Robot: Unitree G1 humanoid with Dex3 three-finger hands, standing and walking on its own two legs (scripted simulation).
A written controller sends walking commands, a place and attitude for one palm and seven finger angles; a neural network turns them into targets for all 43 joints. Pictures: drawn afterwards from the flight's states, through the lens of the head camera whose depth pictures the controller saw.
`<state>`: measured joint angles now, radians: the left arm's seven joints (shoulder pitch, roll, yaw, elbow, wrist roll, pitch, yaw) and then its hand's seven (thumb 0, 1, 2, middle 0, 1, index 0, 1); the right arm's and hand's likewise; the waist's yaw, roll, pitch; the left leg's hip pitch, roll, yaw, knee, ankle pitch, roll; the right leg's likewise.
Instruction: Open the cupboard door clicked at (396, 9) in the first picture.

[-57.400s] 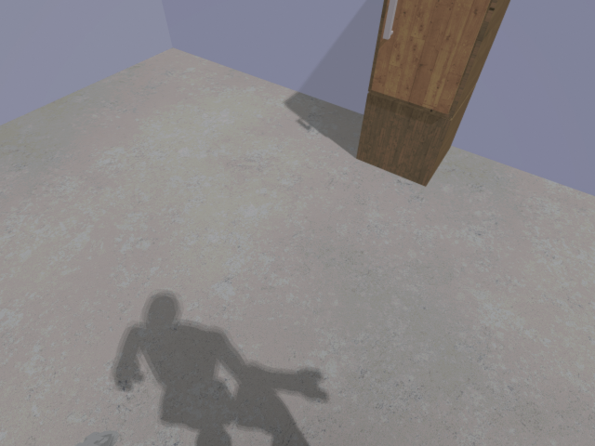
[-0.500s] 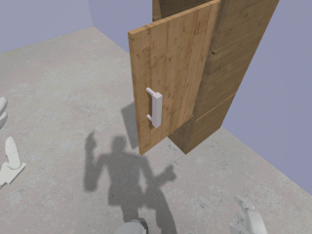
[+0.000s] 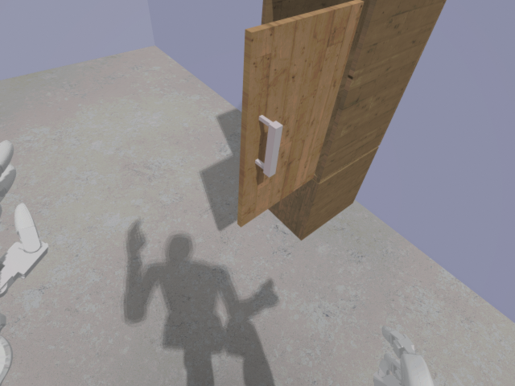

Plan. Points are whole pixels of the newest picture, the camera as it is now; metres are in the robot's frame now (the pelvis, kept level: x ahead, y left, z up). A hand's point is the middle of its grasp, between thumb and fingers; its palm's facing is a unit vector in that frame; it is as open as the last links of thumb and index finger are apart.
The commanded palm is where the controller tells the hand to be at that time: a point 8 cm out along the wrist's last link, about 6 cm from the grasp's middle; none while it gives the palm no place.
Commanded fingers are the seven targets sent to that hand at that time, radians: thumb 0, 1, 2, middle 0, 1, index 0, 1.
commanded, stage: stop stepping back and stand still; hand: left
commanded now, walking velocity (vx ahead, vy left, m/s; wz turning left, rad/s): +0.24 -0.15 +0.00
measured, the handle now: (266, 146) +0.64 +0.03 -0.01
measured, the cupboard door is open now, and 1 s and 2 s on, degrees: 93 93 93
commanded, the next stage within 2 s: let the arm hang, fingers relaxed in 0.66 s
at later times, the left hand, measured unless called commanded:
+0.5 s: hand (40, 287) +0.17 +0.24 +0.17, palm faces +0.40 -0.82 -0.41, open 7.4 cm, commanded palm +0.11 +0.29 +0.19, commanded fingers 0.00 0.90 0.90 -0.20 -0.30 -0.20 -0.30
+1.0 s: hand out of the picture +0.07 +0.21 -0.14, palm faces -0.05 -0.96 -0.26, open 7.4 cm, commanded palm none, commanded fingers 0.00 0.90 0.90 -0.20 -0.30 -0.20 -0.30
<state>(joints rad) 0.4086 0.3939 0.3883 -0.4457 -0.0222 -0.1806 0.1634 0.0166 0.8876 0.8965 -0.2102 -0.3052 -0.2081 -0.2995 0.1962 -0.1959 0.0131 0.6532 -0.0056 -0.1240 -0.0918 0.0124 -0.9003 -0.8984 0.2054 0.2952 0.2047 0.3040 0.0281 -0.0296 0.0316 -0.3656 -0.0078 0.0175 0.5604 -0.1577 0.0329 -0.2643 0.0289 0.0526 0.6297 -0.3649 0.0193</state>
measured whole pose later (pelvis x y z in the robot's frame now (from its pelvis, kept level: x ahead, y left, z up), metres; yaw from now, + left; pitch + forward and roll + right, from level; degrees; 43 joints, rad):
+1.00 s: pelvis -0.05 +0.02 +0.00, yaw -2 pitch -1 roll +1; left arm 0.26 0.21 0.02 0.72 0.03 0.06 0.01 0.01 0.91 0.90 -0.20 -0.30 -0.19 -0.30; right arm 0.15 -0.25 -0.01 0.85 -0.03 0.02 -0.01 0.01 -0.90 -0.90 0.20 0.29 0.20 0.30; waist -0.02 0.00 0.03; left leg -0.33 0.01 0.03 0.60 -0.26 -0.01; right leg -0.17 0.00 -0.07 0.62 -0.44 -0.04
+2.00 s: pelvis -0.06 +0.04 +0.01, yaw -4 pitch -2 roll +0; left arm 0.30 0.12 0.01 1.15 0.01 0.00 0.04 0.01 0.91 0.90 -0.20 -0.30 -0.20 -0.30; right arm 0.29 -0.13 -0.01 1.15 -0.02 0.01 -0.03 0.00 -0.91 -0.90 0.20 0.29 0.20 0.30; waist -0.02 0.01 0.06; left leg -0.23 0.01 0.06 0.42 -0.15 0.02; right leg -0.07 0.00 -0.05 0.41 -0.31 -0.02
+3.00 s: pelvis -0.04 +0.02 +0.02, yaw -3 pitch -2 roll +1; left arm 0.24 0.18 0.02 1.14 0.01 -0.01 0.03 0.01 0.91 0.90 -0.20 -0.30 -0.20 -0.30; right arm 0.20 -0.19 -0.01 1.15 -0.02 0.01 -0.04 0.00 -0.91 -0.90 0.20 0.29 0.20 0.30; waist -0.01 0.01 0.07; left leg -0.19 0.03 0.04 0.39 -0.17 -0.02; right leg -0.01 0.02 -0.06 0.35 -0.31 -0.04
